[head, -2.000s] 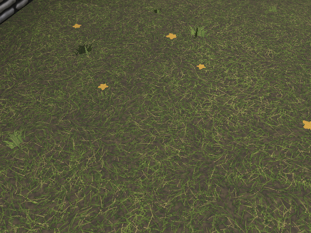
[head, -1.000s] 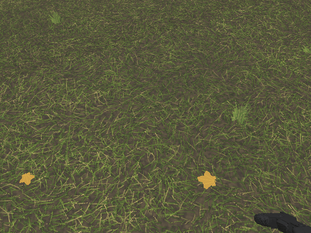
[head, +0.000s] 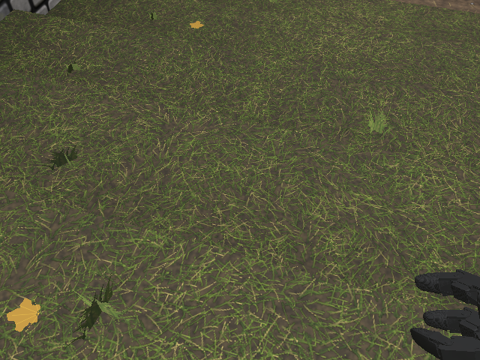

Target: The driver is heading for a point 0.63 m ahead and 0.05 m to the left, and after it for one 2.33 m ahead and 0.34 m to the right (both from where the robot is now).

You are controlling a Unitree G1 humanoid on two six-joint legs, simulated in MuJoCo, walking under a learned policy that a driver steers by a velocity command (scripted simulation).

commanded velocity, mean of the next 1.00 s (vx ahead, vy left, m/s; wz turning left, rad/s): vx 0.64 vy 0.00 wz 0.04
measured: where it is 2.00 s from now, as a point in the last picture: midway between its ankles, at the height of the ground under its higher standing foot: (253, 251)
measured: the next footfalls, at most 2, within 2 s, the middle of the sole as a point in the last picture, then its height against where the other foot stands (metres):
left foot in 0.08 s outside the picture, level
right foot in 0.48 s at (288, 294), level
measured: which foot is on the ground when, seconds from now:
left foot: up 0.00-0.06, down 0.08-0.48, up 0.50-1.00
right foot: down 0.00-0.08, up 0.10-0.46, down 0.48-1.00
